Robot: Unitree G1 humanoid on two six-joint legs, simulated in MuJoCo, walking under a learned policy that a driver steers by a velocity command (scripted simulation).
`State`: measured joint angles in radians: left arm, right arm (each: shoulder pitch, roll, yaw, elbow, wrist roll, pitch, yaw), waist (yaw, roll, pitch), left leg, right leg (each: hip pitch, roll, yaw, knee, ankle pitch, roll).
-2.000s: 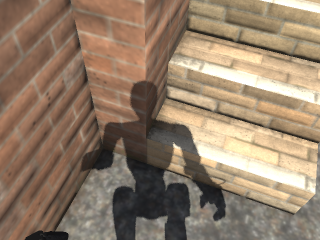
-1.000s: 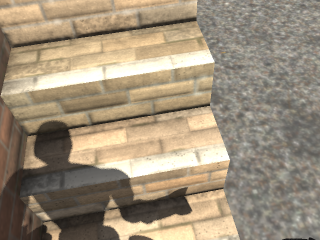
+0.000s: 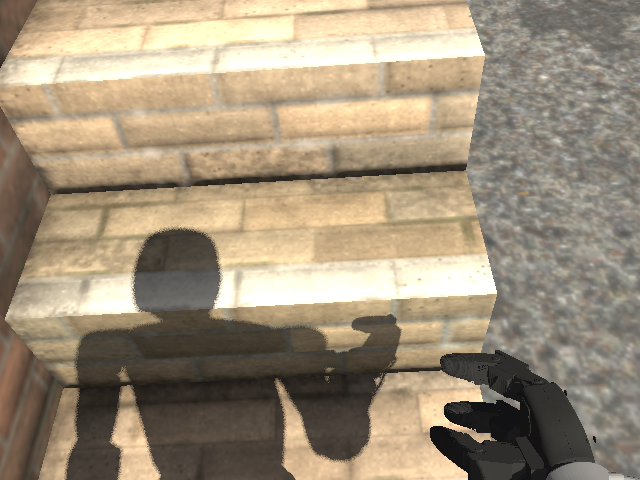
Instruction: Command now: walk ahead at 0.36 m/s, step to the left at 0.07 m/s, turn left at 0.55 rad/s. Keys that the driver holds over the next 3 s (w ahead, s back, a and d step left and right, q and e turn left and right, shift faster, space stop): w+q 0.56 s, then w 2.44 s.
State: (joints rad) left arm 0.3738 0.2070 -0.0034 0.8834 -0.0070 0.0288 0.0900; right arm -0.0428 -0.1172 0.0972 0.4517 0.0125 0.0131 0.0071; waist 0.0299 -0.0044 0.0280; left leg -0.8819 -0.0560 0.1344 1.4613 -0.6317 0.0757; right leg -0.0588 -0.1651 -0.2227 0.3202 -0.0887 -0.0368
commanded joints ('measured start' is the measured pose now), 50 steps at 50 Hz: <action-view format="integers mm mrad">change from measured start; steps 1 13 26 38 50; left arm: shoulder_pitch -137 -288 -512 -176 -269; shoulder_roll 220 -58 -45 -48 139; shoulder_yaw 72 -74 -59 -45 -7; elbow -232 -342 -466 13 -34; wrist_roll -21 60 38 67 47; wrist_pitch -30 -120 -120 -49 -67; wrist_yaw -10 -100 -92 -80 -68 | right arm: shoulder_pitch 311 343 501 249 181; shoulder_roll -372 -145 -257 -24 -149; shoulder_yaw -153 -112 -141 -38 -57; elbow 41 330 418 167 277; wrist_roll -41 -31 -5 4 -16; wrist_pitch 5 -42 -56 -75 -43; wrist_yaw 13 -10 -39 89 -22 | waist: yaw -157 26 64 -143 -58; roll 297 51 287 -63 -176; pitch -364 -87 -186 11 -27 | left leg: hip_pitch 691 401 280 -280 84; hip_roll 135 84 226 18 203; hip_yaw -843 -485 -494 -268 -68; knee -830 -991 -1412 692 48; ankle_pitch -341 457 1344 556 674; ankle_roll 256 218 220 31 -91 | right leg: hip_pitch -371 -901 -245 -550 -383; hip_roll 53 185 264 -50 -96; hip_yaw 136 145 -53 433 201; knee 786 1569 1136 46 -128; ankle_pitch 539 84 -382 -580 -419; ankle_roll -91 16 -15 -93 -131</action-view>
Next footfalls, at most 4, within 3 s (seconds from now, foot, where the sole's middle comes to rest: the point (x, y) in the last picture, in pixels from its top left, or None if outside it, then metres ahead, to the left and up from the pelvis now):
0.56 right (428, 434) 0.43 -0.09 -0.40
1.12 left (176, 444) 0.41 0.28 -0.40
1.58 right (398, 254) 0.60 -0.05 -0.19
2.18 left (150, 305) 0.52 0.29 -0.20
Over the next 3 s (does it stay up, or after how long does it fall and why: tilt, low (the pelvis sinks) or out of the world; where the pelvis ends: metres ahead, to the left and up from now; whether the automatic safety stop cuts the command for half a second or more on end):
stays up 0.69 0.06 0.68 its command is cut before an obstacle after 1.0 s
